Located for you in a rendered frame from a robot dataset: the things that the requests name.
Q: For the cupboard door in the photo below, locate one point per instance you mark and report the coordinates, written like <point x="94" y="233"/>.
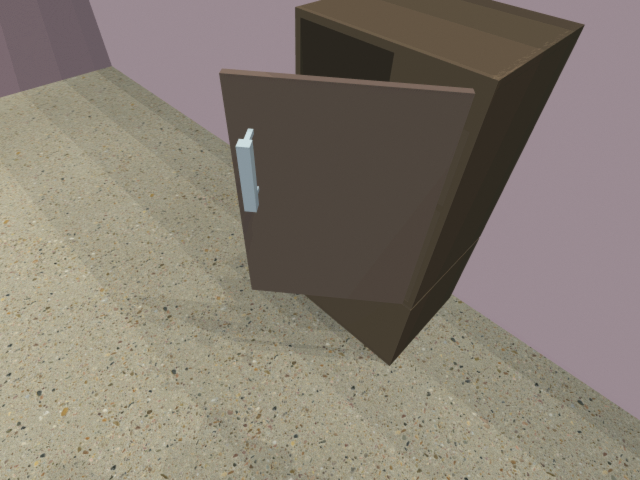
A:
<point x="349" y="171"/>

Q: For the handle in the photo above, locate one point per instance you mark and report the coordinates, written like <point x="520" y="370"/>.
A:
<point x="247" y="172"/>

